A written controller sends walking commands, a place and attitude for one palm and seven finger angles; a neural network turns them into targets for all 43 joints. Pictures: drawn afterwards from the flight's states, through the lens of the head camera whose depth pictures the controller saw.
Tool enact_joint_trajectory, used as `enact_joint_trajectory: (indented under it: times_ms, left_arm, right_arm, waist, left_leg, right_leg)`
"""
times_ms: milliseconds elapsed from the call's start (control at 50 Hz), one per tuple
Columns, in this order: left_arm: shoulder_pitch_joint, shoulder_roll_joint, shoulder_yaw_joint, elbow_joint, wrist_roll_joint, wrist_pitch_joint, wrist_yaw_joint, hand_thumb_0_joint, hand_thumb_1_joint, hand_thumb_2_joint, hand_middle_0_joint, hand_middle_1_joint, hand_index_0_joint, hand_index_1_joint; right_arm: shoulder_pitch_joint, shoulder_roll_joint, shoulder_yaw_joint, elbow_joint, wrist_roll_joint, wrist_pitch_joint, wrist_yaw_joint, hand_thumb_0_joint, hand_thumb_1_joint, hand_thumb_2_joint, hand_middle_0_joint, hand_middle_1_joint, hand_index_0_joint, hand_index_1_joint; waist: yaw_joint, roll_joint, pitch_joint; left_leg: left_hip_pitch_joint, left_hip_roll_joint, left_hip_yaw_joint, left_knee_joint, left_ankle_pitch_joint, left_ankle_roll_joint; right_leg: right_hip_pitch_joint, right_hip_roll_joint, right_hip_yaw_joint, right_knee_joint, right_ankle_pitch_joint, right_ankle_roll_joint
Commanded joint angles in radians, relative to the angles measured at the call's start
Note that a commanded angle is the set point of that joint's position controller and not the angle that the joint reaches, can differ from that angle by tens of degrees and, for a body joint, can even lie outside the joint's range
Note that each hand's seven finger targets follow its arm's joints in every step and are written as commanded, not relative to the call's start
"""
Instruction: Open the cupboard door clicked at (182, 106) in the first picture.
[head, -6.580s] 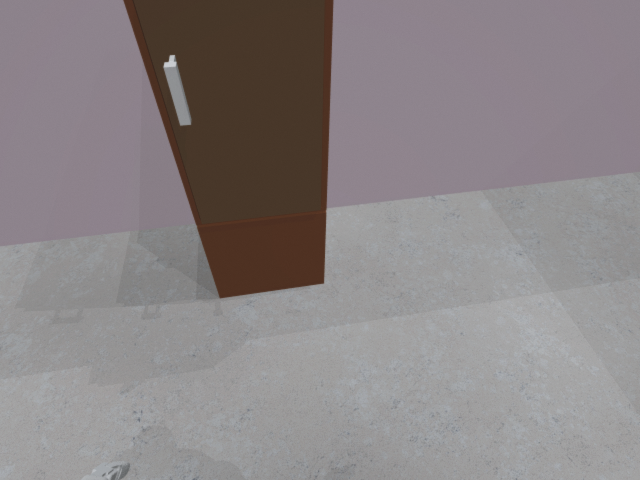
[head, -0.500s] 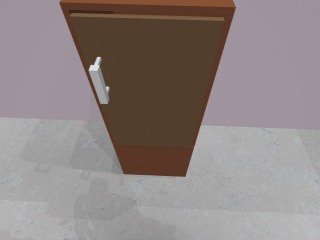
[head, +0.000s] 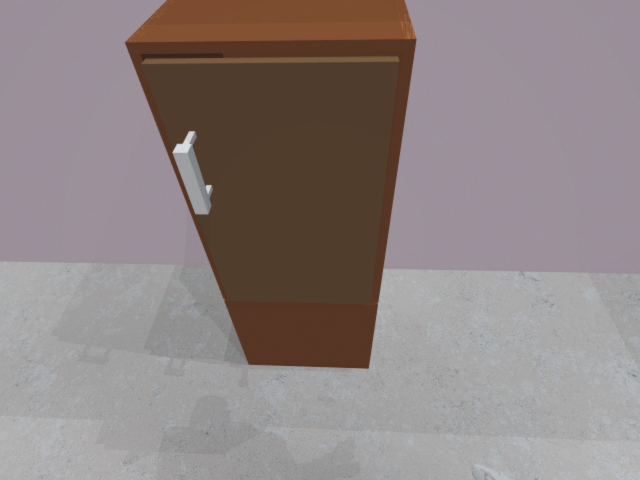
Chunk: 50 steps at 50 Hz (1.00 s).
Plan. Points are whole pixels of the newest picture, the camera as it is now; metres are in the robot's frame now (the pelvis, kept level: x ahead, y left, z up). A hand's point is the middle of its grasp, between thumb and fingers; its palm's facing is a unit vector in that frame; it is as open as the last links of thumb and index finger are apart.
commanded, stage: come to a stop and stand still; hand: left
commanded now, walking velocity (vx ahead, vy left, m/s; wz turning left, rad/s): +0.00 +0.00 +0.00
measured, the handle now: (197, 173) +0.55 +0.24 +0.08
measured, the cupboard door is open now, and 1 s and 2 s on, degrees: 0 0 0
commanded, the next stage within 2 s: look again from close up in 1.12 s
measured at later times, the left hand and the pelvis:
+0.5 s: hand out of the picture +0.02 +0.21 -0.17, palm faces -0.01 -0.98 -0.20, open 7.4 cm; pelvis +0.00 +0.03 +0.01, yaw -1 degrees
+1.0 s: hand out of the picture +0.05 +0.23 -0.17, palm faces +0.01 -0.98 -0.18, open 7.4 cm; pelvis +0.04 +0.06 +0.01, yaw -1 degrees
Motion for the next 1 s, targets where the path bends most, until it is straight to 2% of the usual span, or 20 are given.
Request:
enact_joint_trajectory:
  times_ms: [0, 20, 40, 60, 80, 180, 200, 340, 420, 500, 600, 640, 700, 800, 880, 920, 980]
  left_arm:
    - [-0.035, 0.152, 0.032, -0.072, -0.011, -0.01, -0.003, 0.0, 0.9, 0.9, -0.2, -0.3, -0.2, -0.3]
    - [-0.025, 0.156, 0.035, -0.067, -0.013, -0.013, -0.004, 0.0, 0.9, 0.9, -0.2, -0.3, -0.2, -0.3]
    - [-0.024, 0.16, 0.036, -0.055, -0.011, -0.012, -0.005, 0.0, 0.9, 0.9, -0.2, -0.3, -0.2, -0.3]
    - [-0.027, 0.159, 0.031, -0.039, -0.011, -0.008, -0.008, 0.0, 0.9, 0.9, -0.2, -0.3, -0.2, -0.3]
    - [-0.021, 0.16, 0.027, -0.028, -0.013, -0.007, -0.011, 0.0, 0.9, 0.9, -0.2, -0.3, -0.2, -0.3]
    - [-0.013, 0.161, 0.026, -0.013, -0.014, -0.013, -0.018, 0.0, 0.9, 0.9, -0.2, -0.3, -0.2, -0.3]
    - [-0.021, 0.159, 0.025, -0.009, -0.014, -0.014, -0.017, 0.0, 0.9, 0.9, -0.2, -0.3, -0.2, -0.3]
    - [0.008, 0.137, 0.018, 0.033, -0.019, -0.013, -0.019, 0.0, 0.9, 0.9, -0.2, -0.3, -0.2, -0.3]
    - [0.021, 0.122, 0.01, 0.064, -0.021, -0.016, -0.018, 0.0, 0.9, 0.9, -0.2, -0.3, -0.2, -0.3]
    - [0.022, 0.11, 0.004, 0.09, -0.022, -0.018, -0.014, 0.0, 0.9, 0.9, -0.2, -0.3, -0.2, -0.3]
    - [0.024, 0.101, 0.002, 0.116, -0.02, -0.017, -0.011, 0.0, 0.9, 0.9, -0.2, -0.3, -0.2, -0.3]
    - [0.026, 0.095, 0.002, 0.121, -0.02, -0.017, -0.008, 0.0, 0.9, 0.9, -0.2, -0.3, -0.2, -0.3]
    - [0.026, 0.092, 0.002, 0.132, -0.019, -0.014, -0.007, 0.0, 0.9, 0.9, -0.2, -0.3, -0.2, -0.3]
    - [0.025, 0.089, 0.001, 0.144, -0.016, -0.012, -0.005, 0.0, 0.9, 0.9, -0.2, -0.3, -0.2, -0.3]
    - [0.027, 0.096, 0.004, 0.144, -0.017, -0.013, -0.006, 0.0, 0.9, 0.9, -0.2, -0.3, -0.2, -0.3]
    - [0.027, 0.103, 0.005, 0.144, -0.017, -0.013, -0.005, 0.0, 0.9, 0.9, -0.2, -0.3, -0.2, -0.3]
    - [0.022, 0.103, 0.005, 0.145, -0.017, -0.009, -0.006, 0.0, 0.9, 0.9, -0.2, -0.3, -0.2, -0.3]
  right_arm:
    - [0.097, -0.13, -0.009, -0.018, -0.017, -0.027, -0.005, 0.0, -0.9, -0.9, 0.2, 0.3, 0.2, 0.3]
    - [0.081, -0.154, -0.004, -0.018, -0.022, -0.029, -0.009, 0.0, -0.9, -0.9, 0.2, 0.3, 0.2, 0.3]
    - [0.069, -0.125, 0.004, -0.012, -0.023, -0.024, -0.01, 0.0, -0.9, -0.9, 0.2, 0.3, 0.2, 0.3]
    - [0.07, -0.104, 0.012, 0.0, -0.023, -0.023, -0.009, 0.0, -0.9, -0.9, 0.2, 0.3, 0.2, 0.3]
    - [0.08, -0.098, 0.018, 0.006, -0.024, -0.021, -0.009, 0.0, -0.9, -0.9, 0.2, 0.3, 0.2, 0.3]
    - [0.154, -0.096, 0.027, 0.047, -0.024, -0.027, -0.008, 0.0, -0.9, -0.9, 0.2, 0.3, 0.2, 0.3]
    - [0.168, -0.09, 0.03, 0.06, -0.023, -0.029, -0.009, 0.0, -0.9, -0.9, 0.2, 0.3, 0.2, 0.3]
    - [0.209, -0.092, 0.043, 0.12, -0.021, -0.044, -0.014, 0.0, -0.9, -0.9, 0.2, 0.3, 0.2, 0.3]
    - [0.226, -0.083, 0.048, 0.153, -0.016, -0.052, -0.018, 0.0, -0.9, -0.9, 0.2, 0.3, 0.2, 0.3]
    - [0.24, -0.072, 0.05, 0.18, -0.011, -0.06, -0.023, 0.0, -0.9, -0.9, 0.2, 0.3, 0.2, 0.3]
    - [0.237, -0.071, 0.049, 0.199, -0.008, -0.066, -0.029, 0.0, -0.9, -0.9, 0.2, 0.3, 0.2, 0.3]
    - [0.231, -0.071, 0.048, 0.2, -0.007, -0.067, -0.032, 0.0, -0.9, -0.9, 0.2, 0.3, 0.2, 0.3]
    - [0.22, -0.069, 0.046, 0.204, -0.008, -0.068, -0.035, 0.0, -0.9, -0.9, 0.2, 0.3, 0.2, 0.3]
    - [0.199, -0.075, 0.044, 0.209, -0.007, -0.067, -0.039, 0.0, -0.9, -0.9, 0.2, 0.3, 0.2, 0.3]
    - [0.179, -0.093, 0.042, 0.203, -0.007, -0.069, -0.041, 0.0, -0.9, -0.9, 0.2, 0.3, 0.2, 0.3]
    - [0.169, -0.097, 0.041, 0.202, -0.007, -0.071, -0.042, 0.0, -0.9, -0.9, 0.2, 0.3, 0.2, 0.3]
    - [0.164, -0.101, 0.041, 0.201, -0.008, -0.069, -0.043, 0.0, -0.9, -0.9, 0.2, 0.3, 0.2, 0.3]
  waist:
    - [-0.026, 0.033, 0.05]
    - [-0.01, 0.057, 0.058]
    - [-0.003, 0.039, 0.077]
    - [-0.005, 0.066, 0.085]
    - [-0.004, 0.061, 0.093]
    - [-0.011, -0.07, 0.046]
    - [-0.014, -0.083, 0.05]
    - [0.003, -0.027, 0.049]
    - [0.008, -0.022, 0.031]
    - [0.006, -0.023, 0.02]
    - [0.003, -0.021, 0.006]
    - [0.001, -0.032, 0.01]
    - [-0.001, -0.013, 0.011]
    - [-0.002, -0.061, 0.024]
    - [-0.003, -0.042, -0.006]
    - [-0.002, -0.029, -0.021]
    - [-0.003, -0.032, -0.006]
  left_leg:
    - [0.111, 0.117, -0.133, -0.199, 0.031, 0.061]
    - [0.046, 0.141, -0.153, -0.215, 0.013, 0.08]
    - [-0.019, 0.117, -0.139, -0.219, -0.062, 0.068]
    - [-0.036, 0.097, -0.131, -0.228, -0.074, 0.052]
    - [-0.04, 0.087, -0.122, -0.231, -0.094, 0.045]
    - [-0.019, 0.073, -0.087, -0.219, -0.055, 0.033]
    - [-0.012, 0.079, -0.089, -0.231, -0.048, 0.035]
    - [-0.073, 0.1, -0.138, -0.297, -0.077, 0.046]
    - [-0.059, 0.108, -0.14, -0.303, -0.014, 0.049]
    - [-0.017, 0.114, -0.138, -0.286, 0.117, 0.053]
    - [0.041, 0.119, -0.132, -0.269, 0.23, 0.058]
    - [0.061, 0.12, -0.13, -0.261, 0.276, 0.06]
    - [0.091, 0.123, -0.129, -0.26, 0.335, 0.063]
    - [0.117, 0.123, -0.127, -0.26, 0.382, 0.065]
    - [0.15, 0.12, -0.123, -0.25, 0.427, 0.063]
    - [0.172, 0.121, -0.123, -0.243, 0.488, 0.065]
    - [0.171, 0.122, -0.128, -0.253, 0.477, 0.064]
  right_leg:
    - [-0.193, -0.116, 0.175, -0.22, -0.109, 0.037]
    - [-0.135, -0.1, 0.175, -0.228, -0.057, 0.051]
    - [-0.094, -0.113, 0.185, -0.251, -0.088, 0.054]
    - [-0.081, -0.126, 0.198, -0.252, -0.107, 0.039]
    - [-0.084, -0.127, 0.214, -0.267, -0.146, 0.03]
    - [-0.059, -0.15, 0.227, -0.311, -0.201, 0.019]
    - [-0.057, -0.149, 0.214, -0.311, -0.195, 0.016]
    - [0.015, -0.127, 0.174, -0.247, -0.097, 0.016]
    - [0.054, -0.131, 0.152, -0.221, 0.001, 0.018]
    - [0.073, -0.131, 0.138, -0.196, 0.108, 0.02]
    - [0.074, -0.131, 0.124, -0.179, 0.173, 0.03]
    - [0.065, -0.132, 0.124, -0.176, 0.191, 0.033]
    - [0.058, -0.132, 0.115, -0.171, 0.202, 0.039]
    - [0.053, -0.137, 0.113, -0.174, 0.225, 0.046]
    - [0.066, -0.142, 0.118, -0.173, 0.251, 0.047]
    - [0.073, -0.143, 0.114, -0.163, 0.276, 0.047]
    - [0.069, -0.142, 0.111, -0.168, 0.248, 0.049]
